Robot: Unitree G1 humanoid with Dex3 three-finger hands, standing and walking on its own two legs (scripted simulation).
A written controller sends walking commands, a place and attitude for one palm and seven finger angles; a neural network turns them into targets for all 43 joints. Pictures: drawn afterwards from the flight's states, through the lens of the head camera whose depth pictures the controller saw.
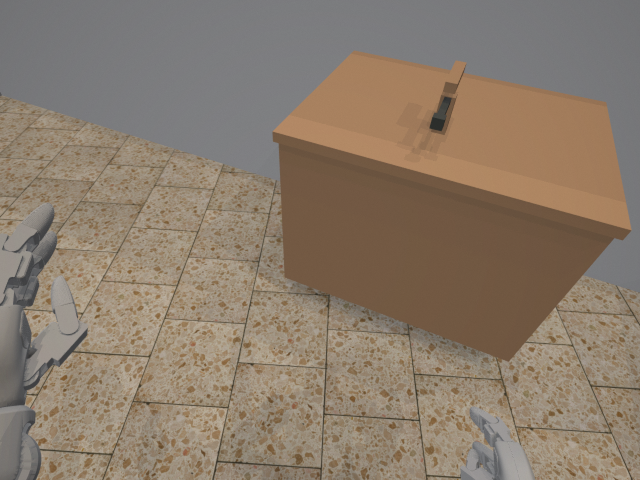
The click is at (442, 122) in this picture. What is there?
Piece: tap's lever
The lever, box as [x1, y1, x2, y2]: [430, 113, 446, 130]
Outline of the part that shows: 434,113 431,120 430,128 441,130 446,115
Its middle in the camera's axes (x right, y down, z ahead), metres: +0.27 -0.26 +0.88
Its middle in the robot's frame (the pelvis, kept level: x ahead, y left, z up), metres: +0.85 -0.21 +0.04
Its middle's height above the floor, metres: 0.81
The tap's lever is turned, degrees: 0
